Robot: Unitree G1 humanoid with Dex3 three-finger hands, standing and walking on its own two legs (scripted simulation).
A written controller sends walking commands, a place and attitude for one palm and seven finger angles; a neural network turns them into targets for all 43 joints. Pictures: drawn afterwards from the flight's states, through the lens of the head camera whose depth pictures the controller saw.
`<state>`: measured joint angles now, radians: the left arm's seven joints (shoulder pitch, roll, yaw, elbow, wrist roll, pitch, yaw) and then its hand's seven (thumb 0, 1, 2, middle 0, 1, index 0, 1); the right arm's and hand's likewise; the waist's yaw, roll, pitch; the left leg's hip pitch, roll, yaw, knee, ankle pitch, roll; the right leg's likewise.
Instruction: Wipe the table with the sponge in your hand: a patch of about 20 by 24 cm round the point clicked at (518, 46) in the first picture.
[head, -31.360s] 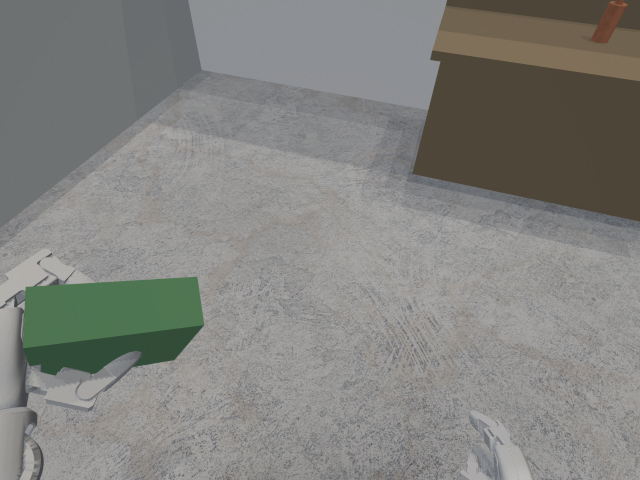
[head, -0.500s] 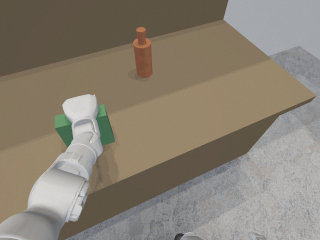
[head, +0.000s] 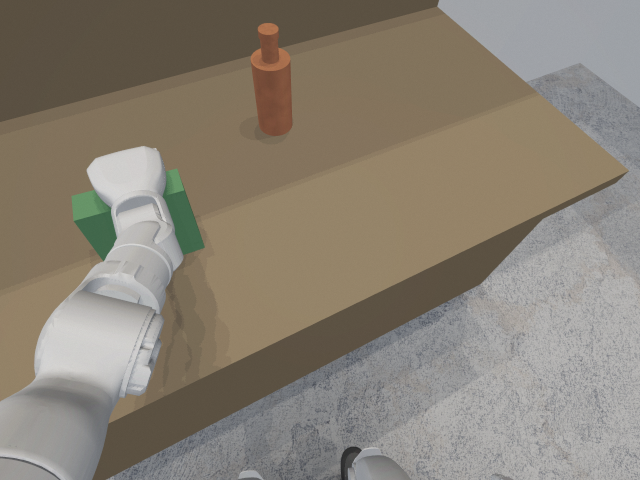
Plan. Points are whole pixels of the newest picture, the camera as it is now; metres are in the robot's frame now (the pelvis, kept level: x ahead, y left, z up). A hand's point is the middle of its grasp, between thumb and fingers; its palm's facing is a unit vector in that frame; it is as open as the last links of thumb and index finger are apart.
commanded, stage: wipe forward along the third lane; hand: left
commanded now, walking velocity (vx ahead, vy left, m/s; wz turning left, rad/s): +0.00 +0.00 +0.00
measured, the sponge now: (149, 234) +0.47 +0.23 -0.04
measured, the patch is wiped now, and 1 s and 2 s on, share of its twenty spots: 1.00 1.00 1.00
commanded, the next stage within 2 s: wipe back along the third lane in 0.22 s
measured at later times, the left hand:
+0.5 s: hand (137, 191) +0.51 +0.23 +0.01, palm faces -0.09 +0.03 -1.00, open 9.3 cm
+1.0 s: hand (142, 213) +0.47 +0.22 +0.01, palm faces -0.06 +0.01 -1.00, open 9.3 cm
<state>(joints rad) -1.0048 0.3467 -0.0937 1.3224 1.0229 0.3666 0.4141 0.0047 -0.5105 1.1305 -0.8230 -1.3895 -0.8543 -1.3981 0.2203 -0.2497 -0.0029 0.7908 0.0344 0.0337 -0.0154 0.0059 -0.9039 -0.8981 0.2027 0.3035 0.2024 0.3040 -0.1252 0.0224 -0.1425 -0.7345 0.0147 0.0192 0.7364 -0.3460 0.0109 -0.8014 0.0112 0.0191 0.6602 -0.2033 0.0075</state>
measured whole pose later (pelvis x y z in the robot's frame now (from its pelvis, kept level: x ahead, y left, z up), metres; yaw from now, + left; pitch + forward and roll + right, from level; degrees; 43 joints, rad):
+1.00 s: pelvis +0.03 +0.01 +0.01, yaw +0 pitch +17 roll -1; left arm -0.81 0.22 -0.22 1.12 1.00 0.41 0.45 -0.02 -0.45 1.12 -0.74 -1.48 -0.77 -1.49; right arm 0.16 -0.23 -0.03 0.76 0.04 0.12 0.01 0.01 -0.91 -0.90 0.20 0.30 0.20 0.30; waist -0.03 0.02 -0.17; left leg -0.59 0.01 0.01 0.68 -0.38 0.02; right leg -0.66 0.01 0.01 0.60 -0.24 0.02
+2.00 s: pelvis +0.02 -0.01 +0.02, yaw +1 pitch +8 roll +0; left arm -0.45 0.11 -0.36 0.78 1.00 0.51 0.43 0.00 -0.45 1.12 -0.74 -1.48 -0.78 -1.49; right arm 0.08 -0.23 -0.01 0.73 0.06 0.18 0.00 0.01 -0.91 -0.90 0.20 0.30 0.20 0.30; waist 0.05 0.03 -0.14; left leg -0.40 0.01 0.01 0.59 -0.33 -0.01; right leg -0.49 0.01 0.00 0.58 -0.23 -0.01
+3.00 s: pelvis +0.02 +0.00 +0.02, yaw +0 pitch +5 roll +0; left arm -0.16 0.23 -0.22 0.44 1.05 0.39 0.32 -0.01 -0.48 1.12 -0.79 -1.44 -0.82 -1.45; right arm 0.05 -0.23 0.00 0.69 0.05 0.12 -0.03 0.01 -0.90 -0.90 0.20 0.30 0.20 0.30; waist 0.08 0.03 -0.10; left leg -0.31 0.00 0.02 0.56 -0.33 0.01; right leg -0.41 0.00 0.02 0.55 -0.23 0.00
